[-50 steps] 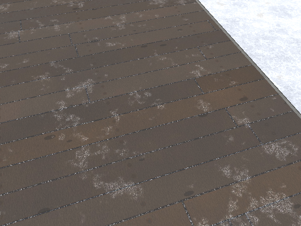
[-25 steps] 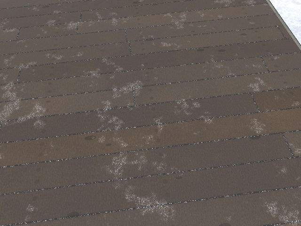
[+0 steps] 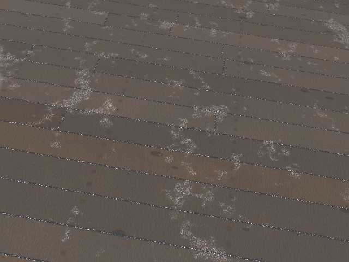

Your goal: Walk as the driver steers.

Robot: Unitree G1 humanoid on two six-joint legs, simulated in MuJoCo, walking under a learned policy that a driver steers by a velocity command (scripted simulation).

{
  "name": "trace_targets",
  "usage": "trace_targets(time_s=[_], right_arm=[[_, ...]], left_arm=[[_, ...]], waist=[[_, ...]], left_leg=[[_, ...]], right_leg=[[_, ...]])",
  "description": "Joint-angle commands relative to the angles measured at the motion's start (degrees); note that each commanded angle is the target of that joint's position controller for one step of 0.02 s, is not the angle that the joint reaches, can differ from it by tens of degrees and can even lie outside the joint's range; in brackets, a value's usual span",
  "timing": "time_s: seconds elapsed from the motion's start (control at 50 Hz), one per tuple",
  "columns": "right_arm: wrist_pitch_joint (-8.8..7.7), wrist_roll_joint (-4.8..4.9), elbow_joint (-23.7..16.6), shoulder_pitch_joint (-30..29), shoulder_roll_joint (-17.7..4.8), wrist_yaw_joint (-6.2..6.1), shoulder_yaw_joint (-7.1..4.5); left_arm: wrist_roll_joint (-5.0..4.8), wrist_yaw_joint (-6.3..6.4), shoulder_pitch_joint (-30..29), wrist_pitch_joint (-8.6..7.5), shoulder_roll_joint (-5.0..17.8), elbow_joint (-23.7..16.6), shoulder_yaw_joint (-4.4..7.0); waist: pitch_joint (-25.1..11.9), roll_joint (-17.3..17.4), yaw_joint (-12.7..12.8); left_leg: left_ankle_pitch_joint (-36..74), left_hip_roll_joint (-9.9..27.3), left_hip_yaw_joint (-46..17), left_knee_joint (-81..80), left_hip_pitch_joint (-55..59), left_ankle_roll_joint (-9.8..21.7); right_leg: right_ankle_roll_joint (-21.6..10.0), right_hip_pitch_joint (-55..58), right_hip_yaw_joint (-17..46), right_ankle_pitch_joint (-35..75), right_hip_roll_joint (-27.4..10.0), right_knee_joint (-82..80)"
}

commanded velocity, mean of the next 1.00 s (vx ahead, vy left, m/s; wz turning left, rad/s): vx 0.03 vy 0.00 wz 0.06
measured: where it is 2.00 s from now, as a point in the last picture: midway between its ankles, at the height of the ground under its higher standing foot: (183, 254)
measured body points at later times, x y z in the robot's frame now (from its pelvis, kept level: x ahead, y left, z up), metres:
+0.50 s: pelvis +0.01 -0.03 -0.01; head +0.02 -0.03 +0.44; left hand +0.14 +0.23 -0.13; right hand +0.14 -0.29 -0.13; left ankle +0.02 +0.08 -0.74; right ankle +0.01 -0.15 -0.74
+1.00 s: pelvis +0.04 -0.03 -0.01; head +0.04 -0.03 +0.44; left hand +0.11 +0.24 -0.15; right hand +0.15 -0.28 -0.14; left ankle +0.01 +0.09 -0.74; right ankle +0.00 -0.16 -0.74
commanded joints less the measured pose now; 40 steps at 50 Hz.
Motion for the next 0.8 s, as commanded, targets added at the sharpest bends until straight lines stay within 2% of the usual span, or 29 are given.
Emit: trace_targets(time_s=[0.02, 0.1, 0.14, 0.16, 0.18, 0.2, 0.22, 0.24, 0.26, 0.3, 0.44, 0.46, 0.48, 0.5, 0.52, 0.54, 0.56, 0.58, 0.6, 0.62, 0.68, 0.7, 0.72, 0.74, 0.76, 0.78, 0.8], right_arm=[[-0.56, -0.18, -3.0, -0.8, -8.9, -0.18, -2.28], [-0.33, 0.0, -1.8, -1.4, -8.5, 0.78, -1.88], [-0.32, 0.72, -1.0, -2.6, -7.1, 0.91, -1.2], [-0.69, 0.59, -0.4, -1.2, -6.1, 0.9, -0.83], [-1.29, -0.48, -0.2, 0.0, -4.9, 0.97, -0.4], [-1.88, -0.83, 0.0, 3.2, -4.5, 1.45, -0.58], [-1.88, -1.29, 0.5, 1.1, -4.9, 1.38, -0.43], [-1.62, -0.87, 0.5, -1.6, -6.5, 1.28, -0.96], [-1.19, -0.5, 0.3, -2.9, -6.1, 1.0, -1.02], [-0.29, -0.5, 0.3, -2.4, -5.4, 0.73, -1.0], [-0.56, -0.26, 2.6, -0.6, -4.4, 0.37, -1.23], [-0.52, -0.24, 3.3, 0.4, -4.0, 0.24, -1.17], [-0.43, 0.0, 3.8, 0.8, -4.2, 0.09, -1.3], [-0.51, 0.32, 3.9, 1.3, -4.5, -0.02, -1.52], [-0.86, 0.38, 3.4, 0.4, -3.8, -0.19, -1.3], [-1.41, 0.26, 3.2, 0.4, -2.6, -0.3, -0.98], [-1.89, -0.13, 3.4, 1.2, -2.1, -0.33, -0.83], [-2.27, -0.46, 4.0, 2.0, -3.3, -0.28, -1.11], [-2.5, -0.4, 4.4, 1.8, -4.9, -0.16, -1.51], [-2.65, -0.25, 4.2, 1.5, -4.5, -0.02, -1.37], [-2.7, 0.35, 5.0, 2.4, -4.1, 0.35, -1.11], [-2.52, 0.48, 5.5, 2.1, -4.1, 0.2, -1.09], [-2.34, 0.39, 5.5, 2.7, -4.1, 0.22, -1.0], [-2.06, 0.08, 6.0, 3.0, -3.6, 0.11, -0.89], [-2.07, 0.15, 6.5, 3.2, -4.7, 0.19, -1.07], [-2.19, 0.48, 6.4, 2.5, -4.1, 0.19, -0.98], [-2.14, 0.53, 6.9, 2.6, -4.1, 0.16, -0.95]], left_arm=[[-0.11, -0.52, -2.6, -0.85, 2.6, -4.0, -0.11], [-0.54, -0.94, -1.8, -1.18, 3.4, -3.7, -0.15], [-0.19, -1.32, 0.7, -1.79, 2.3, -2.6, -0.56], [0.6, -1.44, 1.6, -2.15, 3.0, -2.4, -0.65], [1.26, -1.24, 2.8, -2.3, 5.8, -2.5, -0.31], [0.75, -1.26, 0.7, -2.19, 8.7, -1.8, 0.36], [0.36, -1.63, -0.9, -2.22, 4.6, -2.2, -0.44], [0.68, -1.87, -1.8, -2.41, 2.9, -2.5, -1.04], [0.9, -1.87, -1.9, -2.67, 3.5, -2.2, -1.0], [0.79, -1.85, -1.0, -3.44, 3.3, -1.6, -1.35], [0.51, -1.22, -0.2, -3.24, 2.8, -0.1, -2.15], [0.52, -1.2, 0.5, -3.12, 2.6, 0.5, -2.28], [0.23, -1.16, 0.9, -2.92, 3.1, 0.9, -2.12], [-0.2, -1.08, 1.4, -2.73, 4.1, 1.1, -1.8], [-0.32, -0.86, 0.5, -2.76, 3.9, 0.9, -2.05], [-0.05, -0.69, -0.7, -3.01, 3.2, 0.7, -2.44], [0.39, -0.62, -1.9, -3.42, 1.9, 0.6, -2.98], [0.68, -0.65, -2.3, -3.82, 1.4, 0.5, -3.12], [0.63, -0.69, -0.9, -4.03, 1.9, 0.8, -2.88], [0.52, -0.74, 0.6, -4.14, 2.3, 1.7, -2.78], [-0.03, -0.84, 1.7, -3.54, 2.2, 3.6, -2.8], [-0.12, -0.85, 1.5, -3.23, 1.5, 3.9, -2.96], [-0.18, -0.91, 1.6, -3.04, 2.3, 4.5, -2.86], [-0.47, -0.79, 1.1, -2.79, 1.6, 5.1, -2.93], [-0.26, -0.87, 1.6, -2.53, 1.4, 5.4, -3.08], [0.16, -0.78, 1.5, -2.33, 2.2, 6.0, -2.87], [0.09, -0.85, 1.5, -2.33, 2.7, 6.6, -2.68]], waist=[[-6.0, 9.9, -1.4], [-4.0, 10.0, -1.8], [-4.0, 8.3, 0.7], [-5.0, 6.7, 0.7], [-7.0, 2.3, -0.3], [-7.0, -5.6, -4.4], [-7.2, -6.1, -2.5], [-5.1, -4.2, -1.2], [-4.5, -3.6, -0.9], [-3.5, -2.9, -0.7], [-2.5, 1.4, 0.0], [-3.6, 1.6, 0.1], [-2.6, 1.1, 0.2], [-0.7, 0.0, 0.4], [2.7, -1.3, 0.3], [4.0, -2.7, -0.3], [3.8, -2.8, -1.2], [2.6, 0.0, -1.0], [0.4, 4.1, 0.3], [-1.9, 5.2, 0.7], [-4.2, 3.1, 0.6], [-4.0, 3.7, 0.8], [-3.8, 2.5, 0.2], [-3.7, 1.8, 0.1], [-2.9, 3.7, 0.8], [-3.0, 3.3, 0.4], [-2.8, 3.1, 0.4]], left_leg=[[14.1, 13.9, -12.0, -6.1, 7.4, 9.9], [12.1, 13.8, -14.6, -5.3, 4.8, 10.5], [13.1, 12.0, -14.0, -3.2, 3.4, 8.2], [11.3, 10.5, -13.5, -2.7, 1.8, 5.7], [6.7, 7.7, -10.7, 0.3, -0.6, 2.8], [0.1, 2.8, -5.6, 0.3, -1.4, 0.6], [-0.9, 2.2, -3.8, 0.3, 2.6, -1.1], [-0.5, 2.2, -3.9, 0.9, 2.4, -1.1], [1.4, 2.4, -4.0, 1.4, 2.5, -0.7], [4.0, 2.8, -4.9, 1.1, 2.7, -0.4], [5.9, 3.1, -5.2, 0.6, 2.7, -1.0], [1.1, 2.4, -4.4, 0.6, 3.1, -1.0], [-7.1, 1.1, -3.2, 1.6, 1.7, -0.7], [-16.2, 0.0, -1.9, 3.1, -1.2, -0.3], [-16.1, -0.2, -1.1, 4.3, -4.1, -0.4], [-11.1, 0.0, -0.5, 5.2, -3.8, -0.7], [-4.7, 1.3, -1.3, 4.1, -1.2, -1.2], [3.2, 2.2, -2.9, 3.0, 0.9, -1.3], [8.2, 2.6, -4.1, 3.1, 1.8, -0.7], [11.5, 3.1, -5.1, 2.6, 2.6, 0.2], [17.0, 3.6, -5.2, 3.6, 4.4, 0.4], [17.4, 3.7, -5.1, 3.8, 4.9, 0.3], [17.3, 3.4, -4.9, 3.2, 4.9, 0.0], [17.7, 3.0, -4.6, 2.4, 5.6, -0.4], [18.7, 3.5, -4.9, 2.9, 5.1, 0.0], [19.5, 3.8, -4.9, 3.0, 5.5, 0.3], [20.5, 3.6, -4.7, 3.1, 6.2, 0.2]], right_leg=[[0.3, 2.3, 1.3, -0.5, -1.5, -8.6], [-0.6, 9.1, 0.1, -2.1, -0.6, -18.3], [-1.8, 16.1, -0.7, 8.1, -0.1, -31.6], [-2.8, 21.4, 1.5, 16.0, -1.8, -35.0], [-4.7, 26.4, 6.1, 27.4, -7.1, -33.9], [-7.8, 25.2, 6.8, 27.5, -8.8, -30.5], [-8.9, 20.3, 6.9, 17.1, -7.7, -31.9], [-7.7, 18.7, 5.7, 12.4, -5.9, -32.6], [-6.5, 17.9, 4.8, 11.3, -4.9, -32.3], [-5.9, 17.1, 4.2, 10.7, -4.4, -32.1], [-5.7, 17.6, 3.1, 10.0, -3.1, -30.8], [-6.0, 18.0, 2.8, 4.7, -2.6, -31.3], [-6.7, 17.3, 3.0, -3.6, -2.1, -31.8], [-8.3, 16.2, 4.5, -12.9, -2.6, -32.8], [-9.6, 14.3, 7.3, -15.5, -4.4, -34.8], [-10.3, 13.0, 9.6, -13.2, -6.2, -36.1], [-10.0, 11.8, 9.5, -7.0, -6.4, -35.3], [-8.4, 12.3, 6.1, 0.3, -3.9, -32.1], [-6.7, 14.6, 2.3, 6.2, -1.2, -28.9], [-5.6, 16.9, 0.9, 10.4, -0.4, -26.9], [-5.1, 20.2, 1.2, 17.1, -0.4, -26.4], [-5.2, 20.3, 1.4, 18.5, -0.5, -27.3], [-5.4, 20.6, 1.4, 19.4, -0.8, -26.9], [-5.6, 20.7, 1.2, 18.6, -0.9, -26.7], [-5.2, 20.8, 1.2, 17.1, -0.6, -27.7], [-4.7, 21.3, 1.5, 17.8, -0.6, -27.7], [-4.5, 21.1, 1.4, 18.9, -0.6, -27.8]])
Velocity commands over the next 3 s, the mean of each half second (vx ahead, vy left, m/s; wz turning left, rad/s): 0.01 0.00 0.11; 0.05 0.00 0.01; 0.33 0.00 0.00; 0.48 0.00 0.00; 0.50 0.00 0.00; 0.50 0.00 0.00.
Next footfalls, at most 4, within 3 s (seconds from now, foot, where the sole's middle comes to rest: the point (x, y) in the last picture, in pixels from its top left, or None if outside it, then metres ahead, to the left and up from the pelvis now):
0.16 right None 0.05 -0.15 -0.78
1.62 left None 0.42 0.08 -0.78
2.16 right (211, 206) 0.70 -0.17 -0.78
2.72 left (159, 142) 1.02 0.06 -0.78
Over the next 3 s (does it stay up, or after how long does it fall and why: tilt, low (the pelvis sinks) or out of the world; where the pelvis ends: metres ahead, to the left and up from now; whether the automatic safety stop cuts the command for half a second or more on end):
stays up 0.99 -0.03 0.00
